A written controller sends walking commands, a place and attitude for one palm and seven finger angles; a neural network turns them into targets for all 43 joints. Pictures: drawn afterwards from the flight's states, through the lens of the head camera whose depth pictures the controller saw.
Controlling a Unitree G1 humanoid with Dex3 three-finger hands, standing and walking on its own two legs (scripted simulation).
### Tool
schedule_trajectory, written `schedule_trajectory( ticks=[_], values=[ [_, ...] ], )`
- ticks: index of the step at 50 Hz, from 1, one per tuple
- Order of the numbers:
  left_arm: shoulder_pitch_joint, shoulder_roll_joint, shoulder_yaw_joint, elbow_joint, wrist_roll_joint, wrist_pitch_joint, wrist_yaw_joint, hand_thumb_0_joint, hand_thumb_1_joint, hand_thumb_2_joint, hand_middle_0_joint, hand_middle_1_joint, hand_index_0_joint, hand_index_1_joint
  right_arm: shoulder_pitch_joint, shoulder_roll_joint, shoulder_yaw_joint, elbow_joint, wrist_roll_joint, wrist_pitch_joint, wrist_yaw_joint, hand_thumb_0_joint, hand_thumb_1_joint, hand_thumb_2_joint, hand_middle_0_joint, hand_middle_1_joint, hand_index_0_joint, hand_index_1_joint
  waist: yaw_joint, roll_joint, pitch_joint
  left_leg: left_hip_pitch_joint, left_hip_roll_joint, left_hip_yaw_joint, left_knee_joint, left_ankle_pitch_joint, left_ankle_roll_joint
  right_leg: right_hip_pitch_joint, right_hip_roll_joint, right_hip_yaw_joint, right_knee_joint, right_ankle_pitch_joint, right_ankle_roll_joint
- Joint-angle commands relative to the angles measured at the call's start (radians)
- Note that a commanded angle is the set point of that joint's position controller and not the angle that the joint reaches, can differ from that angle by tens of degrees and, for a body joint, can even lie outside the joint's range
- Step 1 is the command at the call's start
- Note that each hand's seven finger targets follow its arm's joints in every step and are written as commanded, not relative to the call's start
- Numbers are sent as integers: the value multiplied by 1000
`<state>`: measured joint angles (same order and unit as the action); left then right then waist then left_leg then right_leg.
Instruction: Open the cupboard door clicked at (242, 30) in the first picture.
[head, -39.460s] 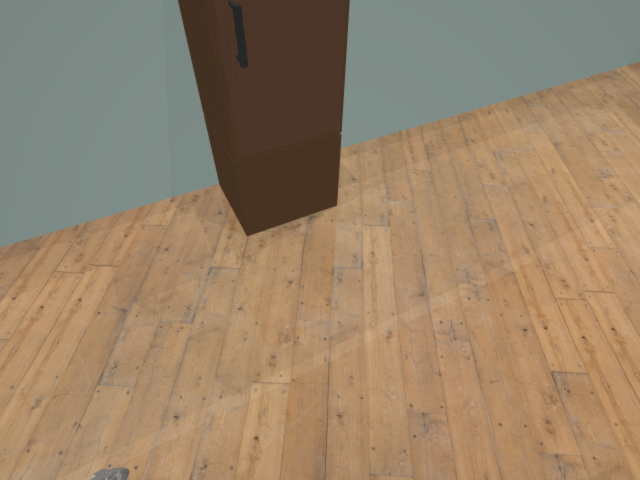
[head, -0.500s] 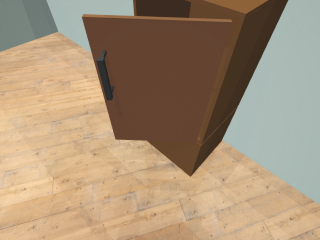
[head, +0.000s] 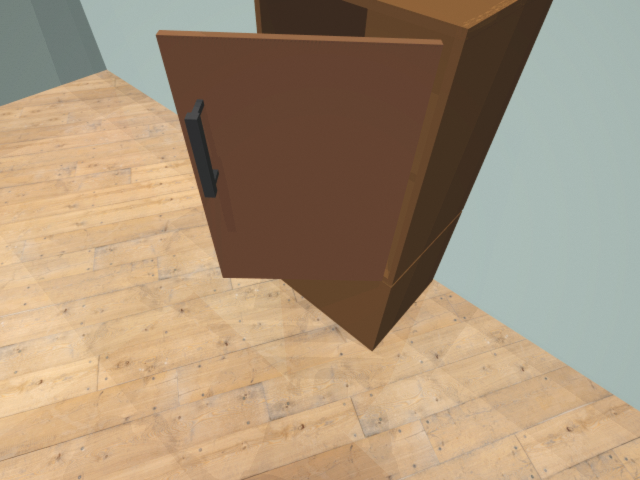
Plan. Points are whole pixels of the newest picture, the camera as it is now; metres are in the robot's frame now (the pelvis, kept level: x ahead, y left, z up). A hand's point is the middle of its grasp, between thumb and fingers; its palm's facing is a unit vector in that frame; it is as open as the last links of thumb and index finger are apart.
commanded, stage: look again from close up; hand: left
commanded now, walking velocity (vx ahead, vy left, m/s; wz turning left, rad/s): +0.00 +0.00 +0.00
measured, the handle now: (205, 150) +0.60 +0.23 +0.07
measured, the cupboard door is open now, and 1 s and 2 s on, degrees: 41 41 41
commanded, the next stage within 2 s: shuffle to correct the standing spot in 0.48 s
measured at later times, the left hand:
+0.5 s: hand out of the picture +0.07 +0.26 -0.16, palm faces +0.00 -0.96 -0.29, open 7.4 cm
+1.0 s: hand out of the picture -0.05 +0.17 -0.18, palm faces +0.04 -0.99 -0.13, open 7.4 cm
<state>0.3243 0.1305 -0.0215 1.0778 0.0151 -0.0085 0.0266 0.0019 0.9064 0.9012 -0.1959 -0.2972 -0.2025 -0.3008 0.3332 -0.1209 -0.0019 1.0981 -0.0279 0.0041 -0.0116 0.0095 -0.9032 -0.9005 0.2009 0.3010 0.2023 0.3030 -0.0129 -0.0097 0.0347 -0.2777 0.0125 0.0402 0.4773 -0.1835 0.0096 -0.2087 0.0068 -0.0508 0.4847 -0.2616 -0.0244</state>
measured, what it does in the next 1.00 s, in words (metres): stands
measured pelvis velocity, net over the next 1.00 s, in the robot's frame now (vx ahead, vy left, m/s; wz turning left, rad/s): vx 0.03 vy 0.02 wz -0.02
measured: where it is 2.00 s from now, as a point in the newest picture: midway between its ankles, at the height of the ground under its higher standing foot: outside the picture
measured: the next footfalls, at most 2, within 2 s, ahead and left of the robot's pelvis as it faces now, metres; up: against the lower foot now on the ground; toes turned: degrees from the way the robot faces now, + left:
right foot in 1.36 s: +0.12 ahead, -0.11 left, +0.00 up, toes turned -4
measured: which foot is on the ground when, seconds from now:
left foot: down 0.00-1.00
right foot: down 0.00-1.00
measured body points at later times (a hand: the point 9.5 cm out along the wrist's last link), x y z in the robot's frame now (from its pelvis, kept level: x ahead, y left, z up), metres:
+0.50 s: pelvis -0.01 +0.03 +0.00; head -0.02 +0.04 +0.45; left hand +0.07 +0.31 -0.14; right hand +0.09 -0.24 -0.12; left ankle +0.04 +0.11 -0.74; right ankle +0.00 -0.10 -0.74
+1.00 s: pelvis +0.03 +0.02 +0.00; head +0.02 +0.03 +0.45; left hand -0.05 +0.23 -0.16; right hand +0.00 -0.20 -0.16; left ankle +0.04 +0.11 -0.74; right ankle +0.00 -0.10 -0.74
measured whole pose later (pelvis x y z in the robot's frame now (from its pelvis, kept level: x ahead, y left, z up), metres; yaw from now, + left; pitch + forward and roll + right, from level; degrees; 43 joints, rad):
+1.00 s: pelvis +0.03 +0.02 +0.00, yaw -1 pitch -1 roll -1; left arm 0.46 0.12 0.00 1.10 0.02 0.00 0.01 0.00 0.91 0.90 -0.19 -0.30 -0.20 -0.30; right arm 0.33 -0.15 -0.02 1.12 -0.02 0.00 -0.01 0.01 -0.90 -0.90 0.20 0.30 0.20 0.30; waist 0.01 0.00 0.01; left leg -0.25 0.00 0.07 0.54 -0.27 0.04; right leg -0.17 -0.01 -0.02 0.51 -0.31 0.00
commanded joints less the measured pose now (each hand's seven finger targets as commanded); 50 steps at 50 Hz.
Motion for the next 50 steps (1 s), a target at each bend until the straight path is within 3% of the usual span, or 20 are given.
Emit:
schedule_trajectory(
  ticks=[1,2,4,6,7,12,21,29,31,32,35,42,46,50],
  values=[
    [-6,206,60,-115,5,-38,18,0,900,900,-200,-300,-200,-300,-2,-159,-56,-128,4,-35,-16,0,-900,-900,200,300,200,300,-21,-38,-80,22,39,-75,63,-51,17,-95,-168,214,-152,-143,-66],
    [2,177,51,-118,4,-32,19,0,900,900,-200,-300,-200,-300,8,-135,-43,-131,0,-29,-12,0,-900,-900,200,300,200,300,-21,-79,-48,14,38,-66,60,-50,22,-106,-166,211,-161,-143,-63],
    [-16,194,59,-129,5,-30,20,0,900,900,-200,-300,-200,-300,2,-161,-50,-137,5,-30,-11,0,-900,-900,200,300,200,300,-23,-45,28,6,49,-78,29,-19,26,-142,-143,184,-140,-112,-60],
    [-15,212,64,-138,5,-30,19,0,900,900,-200,-300,-200,-300,-17,-199,-54,-146,8,-40,-13,0,-900,-900,200,300,200,300,-7,28,28,-2,76,-105,-20,48,39,-95,-104,143,-77,5,-48],
    [9,188,56,-135,6,-26,18,0,900,900,-200,-300,-200,-300,-19,-182,-44,-143,6,-42,-12,0,-900,-900,200,300,200,300,6,38,0,10,89,-109,-26,92,43,-56,-95,122,-59,63,-37],
    [-16,232,58,-149,3,-21,12,0,900,900,-200,-300,-200,-300,-91,-244,-47,-158,7,-43,-10,0,-900,-900,200,300,200,300,19,37,0,14,96,-116,-61,109,48,-14,-95,113,-58,111,-23],
    [-89,291,58,-155,8,-16,-3,0,900,900,-200,-300,-200,-300,-178,-324,-50,-161,6,-41,1,0,-900,-900,200,300,200,300,13,36,1,16,106,-153,-175,-92,42,-6,-100,103,-103,30,-9],
    [-80,299,52,-123,11,-13,-6,0,900,900,-200,-300,-200,-300,-194,-340,-50,-140,10,-38,6,0,-900,-900,200,300,200,300,16,32,-4,23,108,-166,-226,-166,36,6,-107,96,-128,17,-1],
    [-23,204,29,-83,7,-3,-3,0,900,900,-200,-300,-200,-300,-151,-252,-26,-108,7,-26,7,0,-900,-900,200,300,200,300,12,24,-22,31,109,-160,-239,-235,23,13,-104,82,-132,-24,17],
    [-2,191,26,-73,10,1,-2,0,900,900,-200,-300,-200,-300,-134,-239,-23,-96,8,-20,8,0,-900,-900,200,300,200,300,12,31,-26,33,110,-163,-243,-275,24,17,-95,74,-121,-53,18],
    [38,184,31,-59,15,9,-7,0,900,900,-200,-300,-200,-300,-122,-256,-32,-86,6,-8,4,0,-900,-900,200,300,200,300,16,43,35,-15,124,-180,-263,-417,35,-23,-75,59,-94,-156,15],
    [125,143,39,-35,15,0,-14,0,900,900,-200,-300,-200,-300,-58,-226,-46,-57,13,-16,-5,0,-900,-900,200,300,200,300,19,46,87,-34,144,-184,-232,-410,64,-44,-63,55,-61,-129,-7],
    [183,110,48,-18,13,-6,-12,0,900,900,-200,-300,-200,-300,-28,-181,-49,-47,16,-23,-12,0,-900,-900,200,300,200,300,22,9,100,-45,111,-136,-148,-369,59,-61,-84,114,-95,-173,-28],
    [235,117,64,2,6,-18,-1,0,900,900,-200,-300,-200,-300,-13,-99,-38,-46,17,-35,-11,0,-900,-900,200,300,200,300,27,-139,88,-116,21,12,97,-209,30,5,-171,262,-183,-188,-91]
  ],
)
